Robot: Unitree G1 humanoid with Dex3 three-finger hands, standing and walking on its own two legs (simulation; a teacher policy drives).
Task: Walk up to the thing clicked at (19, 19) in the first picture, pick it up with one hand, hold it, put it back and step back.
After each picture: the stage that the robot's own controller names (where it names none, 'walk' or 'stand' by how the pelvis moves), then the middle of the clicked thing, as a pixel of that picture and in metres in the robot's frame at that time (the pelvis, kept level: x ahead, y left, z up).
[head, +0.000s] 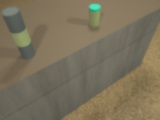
stand; (20, 35) +0.60 +0.32 +0.03
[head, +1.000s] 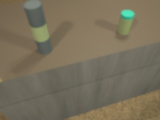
walk; (40, 30) +0.60 +0.25 +0.04
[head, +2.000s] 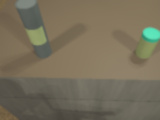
stand; (36, 32) +0.53 +0.22 +0.07
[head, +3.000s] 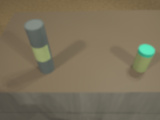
stand; (41, 49) +0.51 +0.21 +0.04
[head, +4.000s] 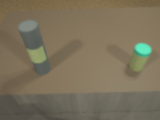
stand; (36, 50) +0.50 +0.22 +0.03
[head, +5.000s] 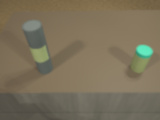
stand; (39, 50) +0.51 +0.21 +0.03
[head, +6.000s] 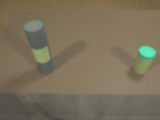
stand; (41, 50) +0.51 +0.21 +0.03
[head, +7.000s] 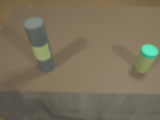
rise first; (41, 48) +0.50 +0.20 +0.03
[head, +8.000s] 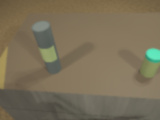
rise first; (48, 50) +0.51 +0.21 +0.04
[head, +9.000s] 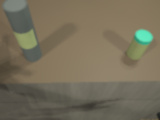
go down; (26, 34) +0.52 +0.19 +0.06
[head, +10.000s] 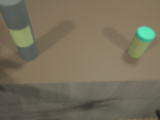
go down; (21, 31) +0.51 +0.20 +0.08
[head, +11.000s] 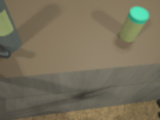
close in; out of the picture +0.52 +0.22 +0.11
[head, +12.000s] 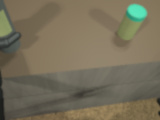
close; out of the picture +0.51 +0.21 +0.12
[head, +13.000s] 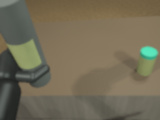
lift; (26, 48) +0.31 +0.16 +0.26
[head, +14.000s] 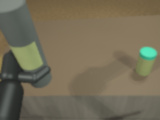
hold; (28, 50) +0.33 +0.16 +0.24
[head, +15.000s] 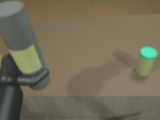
hold; (26, 53) +0.32 +0.17 +0.22
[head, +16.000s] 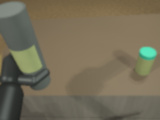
hold; (27, 53) +0.33 +0.17 +0.22
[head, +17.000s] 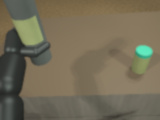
crouch; (29, 26) +0.41 +0.16 +0.25
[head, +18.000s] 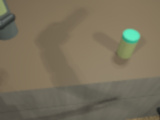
lower; out of the picture +0.52 +0.22 +0.23
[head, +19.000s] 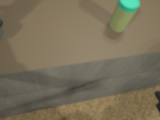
lower; out of the picture +0.55 +0.22 +0.13
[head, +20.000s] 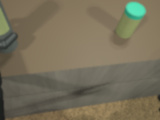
lower; out of the picture +0.51 +0.21 +0.12
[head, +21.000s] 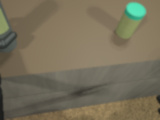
lower; out of the picture +0.52 +0.21 +0.12
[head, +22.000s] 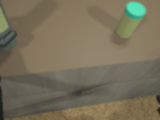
lower; out of the picture +0.52 +0.21 +0.12
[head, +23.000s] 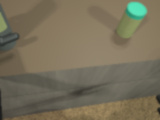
open; out of the picture +0.52 +0.21 +0.12
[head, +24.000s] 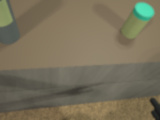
sink last; out of the picture +0.52 +0.21 +0.12
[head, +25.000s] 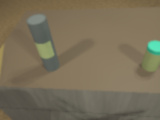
sink last; (45, 46) +0.51 +0.21 +0.08
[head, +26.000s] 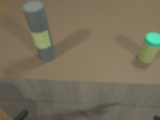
stand; (41, 35) +0.53 +0.20 +0.08
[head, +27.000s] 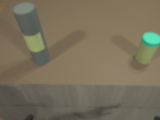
stand; (34, 38) +0.51 +0.21 +0.09
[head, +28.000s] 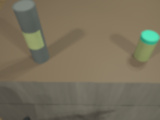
stand; (34, 35) +0.52 +0.21 +0.10
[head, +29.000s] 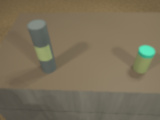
stand; (43, 49) +0.52 +0.20 +0.04
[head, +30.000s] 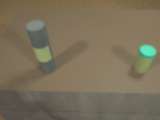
stand; (42, 50) +0.51 +0.20 +0.03
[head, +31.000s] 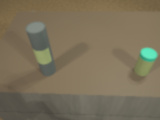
stand; (43, 52) +0.50 +0.20 +0.03
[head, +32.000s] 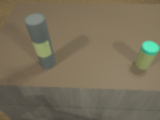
walk; (42, 44) +0.52 +0.20 +0.03
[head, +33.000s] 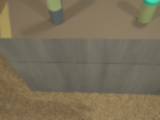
walk; out of the picture +0.72 +0.17 +0.05
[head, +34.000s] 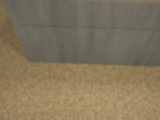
walk; out of the picture +1.06 +0.21 +0.05
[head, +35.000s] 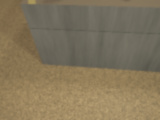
stand; out of the picture +1.14 +0.16 +0.06
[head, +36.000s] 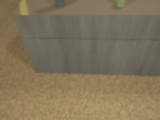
stand; out of the picture +1.11 +0.19 +0.03
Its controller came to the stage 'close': yes
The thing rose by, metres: 0.21
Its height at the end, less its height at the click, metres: +0.00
